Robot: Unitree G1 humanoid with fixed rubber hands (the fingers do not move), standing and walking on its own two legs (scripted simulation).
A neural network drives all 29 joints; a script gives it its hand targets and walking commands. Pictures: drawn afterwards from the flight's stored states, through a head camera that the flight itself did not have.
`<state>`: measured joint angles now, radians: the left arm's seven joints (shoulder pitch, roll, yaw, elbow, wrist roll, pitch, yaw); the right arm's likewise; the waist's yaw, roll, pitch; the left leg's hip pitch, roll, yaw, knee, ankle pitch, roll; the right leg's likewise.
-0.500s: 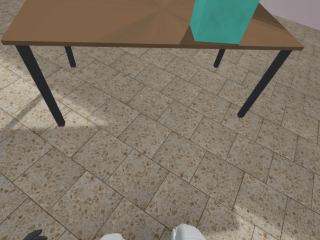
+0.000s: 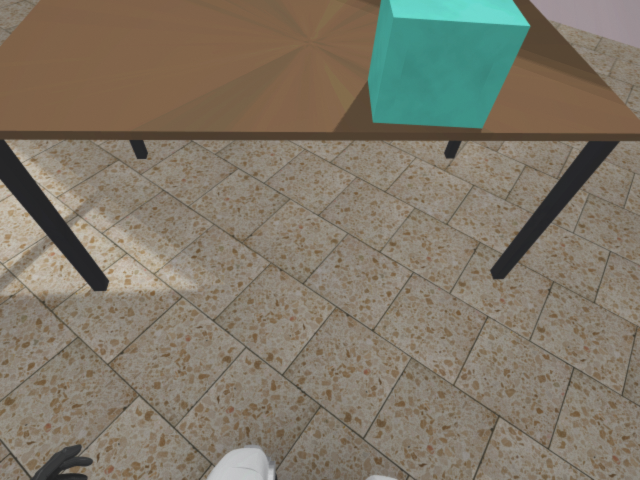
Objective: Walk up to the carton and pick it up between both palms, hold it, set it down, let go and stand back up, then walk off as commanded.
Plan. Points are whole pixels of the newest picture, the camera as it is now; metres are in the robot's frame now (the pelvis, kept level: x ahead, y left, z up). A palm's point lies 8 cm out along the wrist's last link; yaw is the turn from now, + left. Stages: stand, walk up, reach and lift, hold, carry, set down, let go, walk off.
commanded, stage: walk up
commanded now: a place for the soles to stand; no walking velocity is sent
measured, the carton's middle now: (435, 57) +0.91 -0.17 +0.06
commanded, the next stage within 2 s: none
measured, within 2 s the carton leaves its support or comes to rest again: neither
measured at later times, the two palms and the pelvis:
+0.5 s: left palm (182, 408) +0.21 +0.20 -0.10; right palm out of the picture +0.24 -0.48 -0.06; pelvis +0.16 -0.14 +0.00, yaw +2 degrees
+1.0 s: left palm (308, 319) +0.35 +0.04 -0.10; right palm out of the picture +0.35 -0.66 -0.08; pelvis +0.28 -0.30 -0.01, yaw +4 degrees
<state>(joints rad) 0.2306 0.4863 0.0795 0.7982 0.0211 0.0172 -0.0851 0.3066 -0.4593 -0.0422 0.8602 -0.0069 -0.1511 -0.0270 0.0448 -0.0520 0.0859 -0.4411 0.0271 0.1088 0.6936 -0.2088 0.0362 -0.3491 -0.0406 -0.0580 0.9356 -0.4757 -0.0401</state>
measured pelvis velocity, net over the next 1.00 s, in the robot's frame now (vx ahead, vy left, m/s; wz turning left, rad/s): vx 0.28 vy -0.30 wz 0.06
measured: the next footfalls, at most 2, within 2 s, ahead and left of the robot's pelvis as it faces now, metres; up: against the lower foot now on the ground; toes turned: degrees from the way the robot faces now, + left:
right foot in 0.24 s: +0.19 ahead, -0.23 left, +0.00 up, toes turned -4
left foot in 0.50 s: +0.28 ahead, -0.03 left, +0.00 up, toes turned +8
